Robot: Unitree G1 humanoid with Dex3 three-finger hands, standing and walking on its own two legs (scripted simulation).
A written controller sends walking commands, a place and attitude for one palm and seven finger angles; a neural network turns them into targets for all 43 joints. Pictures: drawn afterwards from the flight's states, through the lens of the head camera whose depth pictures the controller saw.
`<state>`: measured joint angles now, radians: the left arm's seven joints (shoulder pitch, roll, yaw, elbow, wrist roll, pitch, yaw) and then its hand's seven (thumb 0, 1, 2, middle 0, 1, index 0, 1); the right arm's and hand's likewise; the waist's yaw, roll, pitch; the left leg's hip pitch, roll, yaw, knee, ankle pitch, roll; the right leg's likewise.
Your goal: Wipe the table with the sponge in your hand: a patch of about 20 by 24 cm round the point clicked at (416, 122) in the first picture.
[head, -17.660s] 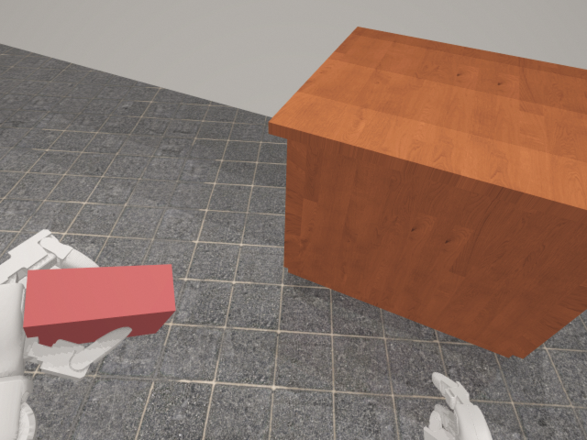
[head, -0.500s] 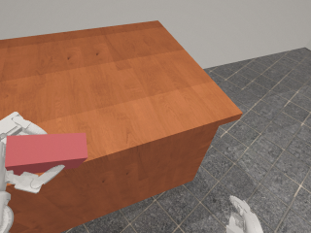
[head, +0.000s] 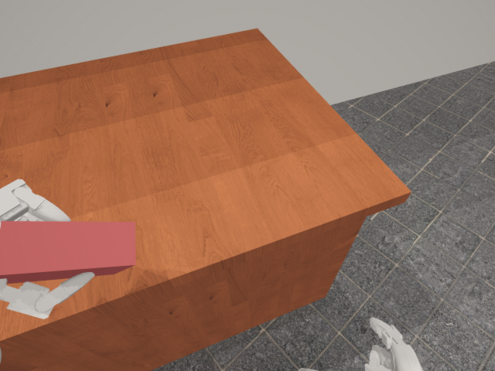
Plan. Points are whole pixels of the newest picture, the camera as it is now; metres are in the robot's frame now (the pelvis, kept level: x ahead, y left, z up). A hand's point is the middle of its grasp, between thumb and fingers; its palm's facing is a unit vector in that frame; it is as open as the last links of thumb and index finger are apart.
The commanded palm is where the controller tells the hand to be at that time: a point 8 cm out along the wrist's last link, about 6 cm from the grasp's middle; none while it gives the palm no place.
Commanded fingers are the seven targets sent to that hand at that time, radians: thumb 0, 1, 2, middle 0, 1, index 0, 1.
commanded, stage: shuffle to correct the standing spot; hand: left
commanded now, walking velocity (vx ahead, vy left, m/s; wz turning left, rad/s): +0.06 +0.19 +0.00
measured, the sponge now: (88, 251) +0.23 +0.20 +0.16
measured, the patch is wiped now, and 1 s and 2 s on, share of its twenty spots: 0.00 0.00 0.00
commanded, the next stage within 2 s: come to a stop and stand still in 0.20 s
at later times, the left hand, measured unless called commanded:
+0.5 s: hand out of the picture +0.25 +0.33 +0.19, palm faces +0.42 -0.81 -0.40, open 9.4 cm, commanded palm +0.18 +0.35 +0.20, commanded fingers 0.00 0.10 1.30 -1.20 -1.60 -1.20 -1.60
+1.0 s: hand out of the picture +0.22 +0.31 +0.17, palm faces +0.37 -0.86 -0.36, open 9.4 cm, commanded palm +0.17 +0.35 +0.20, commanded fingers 0.00 0.10 1.30 -1.20 -1.60 -1.20 -1.60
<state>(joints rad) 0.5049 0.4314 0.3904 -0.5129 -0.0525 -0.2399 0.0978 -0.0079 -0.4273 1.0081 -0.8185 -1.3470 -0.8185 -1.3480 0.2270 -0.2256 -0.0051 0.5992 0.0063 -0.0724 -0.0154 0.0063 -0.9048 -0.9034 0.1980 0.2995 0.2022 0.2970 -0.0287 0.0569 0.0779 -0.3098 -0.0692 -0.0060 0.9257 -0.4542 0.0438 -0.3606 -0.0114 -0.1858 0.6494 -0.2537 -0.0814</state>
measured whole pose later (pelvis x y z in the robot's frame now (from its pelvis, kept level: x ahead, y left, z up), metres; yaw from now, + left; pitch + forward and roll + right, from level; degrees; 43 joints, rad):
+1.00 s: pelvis +0.00 +0.07 +0.02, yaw -1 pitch -1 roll -1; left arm 0.47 0.33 0.32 -0.48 -0.05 -0.09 0.14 -0.01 -0.43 1.01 -0.82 -1.35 -0.82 -1.35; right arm 0.22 -0.25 0.00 0.60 0.01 -0.08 -0.06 0.01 -0.91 -0.90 0.20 0.30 0.20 0.30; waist 0.01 0.01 0.04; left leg -0.27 0.07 0.05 0.48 -0.19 -0.02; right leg -0.19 0.04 -0.10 0.41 -0.21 -0.05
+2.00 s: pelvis +0.02 +0.12 +0.03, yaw -2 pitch -1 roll -2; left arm 0.43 0.36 0.35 -0.49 -0.03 -0.21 0.11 -0.01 -0.42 1.02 -0.80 -1.37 -0.80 -1.37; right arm 0.21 -0.20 0.02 0.58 0.00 -0.13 -0.03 0.01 -0.90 -0.90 0.20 0.30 0.20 0.30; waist 0.04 -0.02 0.06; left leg -0.24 -0.01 0.04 0.45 -0.20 0.05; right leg -0.16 -0.02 -0.06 0.37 -0.19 0.02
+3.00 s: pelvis +0.02 +0.04 +0.02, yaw -2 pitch +0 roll -1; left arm 0.51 0.38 0.35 -0.51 -0.08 -0.14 0.10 -0.01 -0.42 1.02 -0.80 -1.38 -0.80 -1.38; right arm 0.20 -0.24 -0.01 0.58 0.02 -0.08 -0.04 0.01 -0.91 -0.90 0.20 0.30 0.20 0.30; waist 0.00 0.04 0.04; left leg -0.26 0.09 0.00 0.49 -0.23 -0.02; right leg -0.18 0.08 -0.10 0.41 -0.24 -0.08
